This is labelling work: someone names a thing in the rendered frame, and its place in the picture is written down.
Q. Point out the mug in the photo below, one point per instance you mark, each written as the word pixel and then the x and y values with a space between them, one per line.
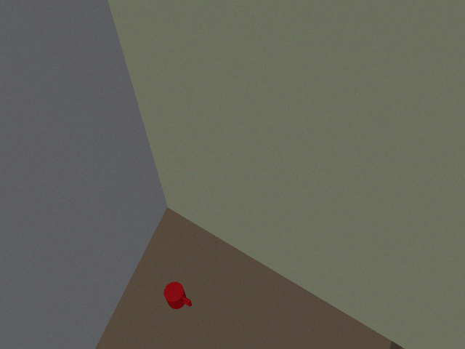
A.
pixel 175 295

